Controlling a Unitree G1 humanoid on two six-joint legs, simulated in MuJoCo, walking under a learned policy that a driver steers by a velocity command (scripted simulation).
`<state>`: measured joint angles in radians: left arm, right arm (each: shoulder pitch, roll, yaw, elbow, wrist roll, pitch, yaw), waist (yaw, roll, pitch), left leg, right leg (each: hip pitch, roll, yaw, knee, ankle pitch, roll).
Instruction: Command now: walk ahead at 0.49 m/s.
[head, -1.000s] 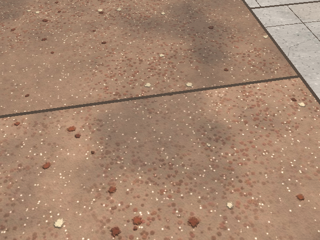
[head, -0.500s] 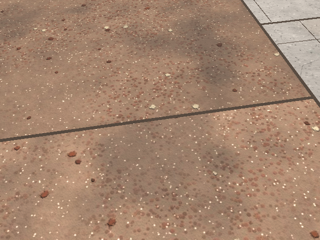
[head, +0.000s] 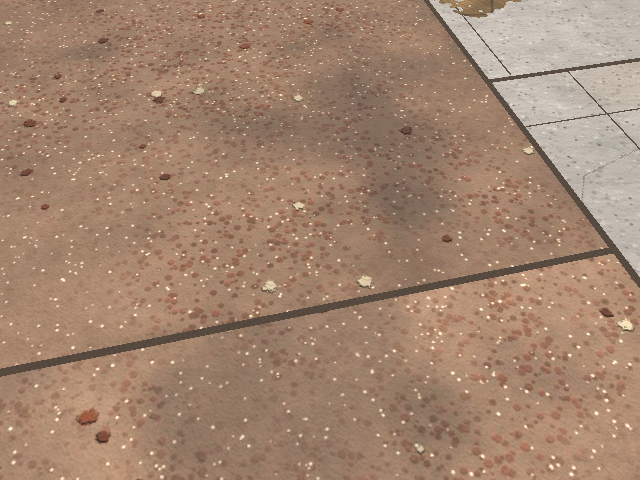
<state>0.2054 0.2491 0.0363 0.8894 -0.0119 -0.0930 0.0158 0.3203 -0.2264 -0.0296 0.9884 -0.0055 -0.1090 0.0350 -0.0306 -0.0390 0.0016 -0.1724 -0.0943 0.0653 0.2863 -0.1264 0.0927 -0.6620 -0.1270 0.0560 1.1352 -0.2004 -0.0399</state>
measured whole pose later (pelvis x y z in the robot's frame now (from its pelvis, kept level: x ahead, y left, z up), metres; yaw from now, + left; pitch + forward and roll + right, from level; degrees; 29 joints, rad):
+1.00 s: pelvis +0.55 -0.01 -0.01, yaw +1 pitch +2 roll +0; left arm 0.29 0.26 0.05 0.95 -0.02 -0.10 0.00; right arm 0.19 -0.24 -0.05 0.91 0.00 -0.10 0.03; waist 0.00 -0.03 0.02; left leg -0.34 -0.04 0.06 0.45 -0.14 0.07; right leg -0.43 -0.06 0.03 1.19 -0.35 -0.05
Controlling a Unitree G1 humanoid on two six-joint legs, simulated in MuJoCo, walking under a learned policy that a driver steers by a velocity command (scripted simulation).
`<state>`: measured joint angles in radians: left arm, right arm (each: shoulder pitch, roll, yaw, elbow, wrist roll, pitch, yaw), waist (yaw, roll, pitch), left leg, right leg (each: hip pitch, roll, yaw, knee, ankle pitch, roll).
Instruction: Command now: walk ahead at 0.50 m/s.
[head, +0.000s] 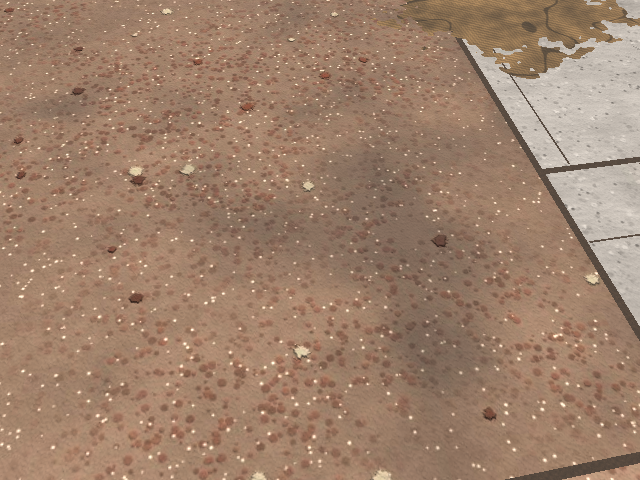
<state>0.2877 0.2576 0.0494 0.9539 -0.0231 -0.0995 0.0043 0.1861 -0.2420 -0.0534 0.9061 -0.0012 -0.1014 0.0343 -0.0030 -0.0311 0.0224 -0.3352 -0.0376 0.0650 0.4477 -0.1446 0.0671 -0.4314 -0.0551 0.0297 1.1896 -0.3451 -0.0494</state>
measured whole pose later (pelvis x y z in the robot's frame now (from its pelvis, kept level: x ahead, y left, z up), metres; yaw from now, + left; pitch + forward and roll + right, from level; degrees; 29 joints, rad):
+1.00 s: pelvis +0.55 -0.02 -0.02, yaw +0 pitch +2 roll -1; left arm 0.40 0.25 0.07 1.03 -0.01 -0.06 0.01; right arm 0.01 -0.23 -0.06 0.86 0.01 -0.10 0.04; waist 0.06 0.00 0.02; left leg -0.50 0.02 0.04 0.53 -0.07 0.08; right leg 0.02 -0.02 -0.05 0.47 -0.45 0.00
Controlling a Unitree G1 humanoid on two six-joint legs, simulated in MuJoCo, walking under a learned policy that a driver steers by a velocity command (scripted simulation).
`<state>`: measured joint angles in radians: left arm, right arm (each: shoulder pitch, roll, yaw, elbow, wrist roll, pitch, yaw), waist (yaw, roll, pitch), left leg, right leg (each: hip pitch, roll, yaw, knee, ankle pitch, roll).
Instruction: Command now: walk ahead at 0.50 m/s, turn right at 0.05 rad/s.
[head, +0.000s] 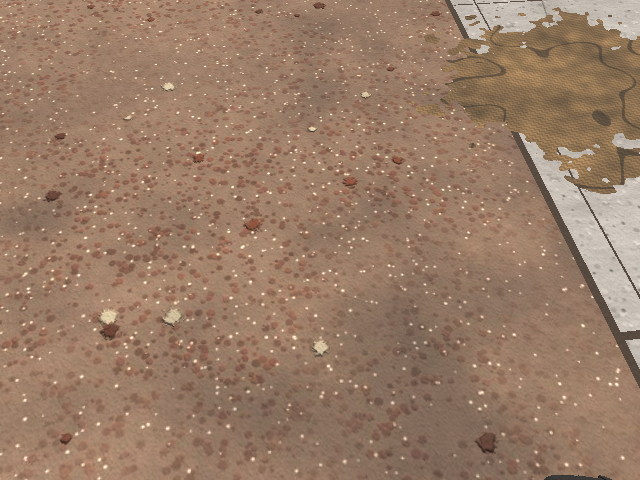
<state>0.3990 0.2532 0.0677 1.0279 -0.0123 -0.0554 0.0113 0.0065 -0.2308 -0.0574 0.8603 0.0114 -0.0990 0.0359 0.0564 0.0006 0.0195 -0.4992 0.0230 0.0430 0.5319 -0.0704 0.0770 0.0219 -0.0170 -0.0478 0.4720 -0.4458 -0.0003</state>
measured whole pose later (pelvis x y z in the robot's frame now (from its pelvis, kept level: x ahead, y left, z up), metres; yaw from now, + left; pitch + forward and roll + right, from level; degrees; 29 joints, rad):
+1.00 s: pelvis +0.26 +0.02 +0.01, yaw -24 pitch +2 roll -1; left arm 0.14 0.27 0.06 0.72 0.00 0.02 0.03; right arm 0.19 -0.26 -0.06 0.89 -0.04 -0.02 -0.02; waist -0.02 -0.04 0.01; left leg -0.30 0.01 -0.02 0.54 -0.28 0.01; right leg -0.45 0.10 0.13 0.74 -0.43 -0.01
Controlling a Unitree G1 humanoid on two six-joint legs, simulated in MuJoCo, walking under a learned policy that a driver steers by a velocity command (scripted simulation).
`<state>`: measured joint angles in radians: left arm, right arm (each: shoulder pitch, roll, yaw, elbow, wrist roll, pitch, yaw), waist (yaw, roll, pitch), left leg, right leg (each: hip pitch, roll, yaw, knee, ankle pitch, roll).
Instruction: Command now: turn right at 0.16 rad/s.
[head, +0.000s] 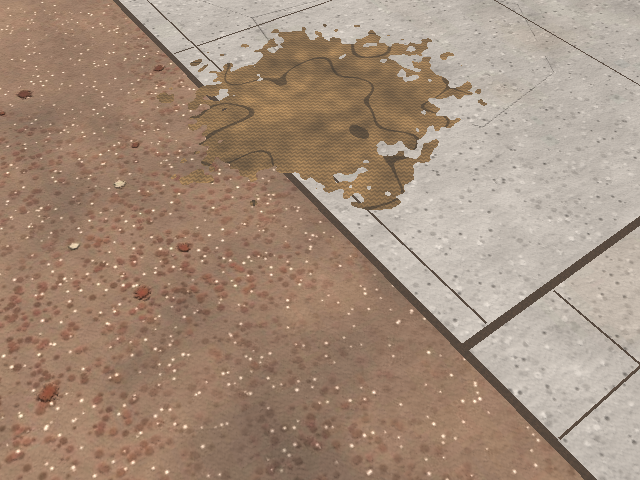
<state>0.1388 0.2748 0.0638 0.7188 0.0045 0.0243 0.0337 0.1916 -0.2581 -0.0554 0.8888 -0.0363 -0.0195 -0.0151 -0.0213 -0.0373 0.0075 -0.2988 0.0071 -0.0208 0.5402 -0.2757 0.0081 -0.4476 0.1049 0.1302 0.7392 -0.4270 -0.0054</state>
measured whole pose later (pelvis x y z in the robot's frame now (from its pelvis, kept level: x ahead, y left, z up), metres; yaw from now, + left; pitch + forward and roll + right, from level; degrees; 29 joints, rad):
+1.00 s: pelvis +0.30 +0.13 +0.01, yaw +20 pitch +2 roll -1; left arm 0.09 0.29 0.07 0.73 0.01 -0.10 0.00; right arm 0.33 -0.26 -0.05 0.80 0.01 -0.07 0.00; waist -0.06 -0.04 0.01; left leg -0.09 -0.11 -0.09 0.29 -0.22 0.10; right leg -0.69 -0.10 0.07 0.66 0.12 0.04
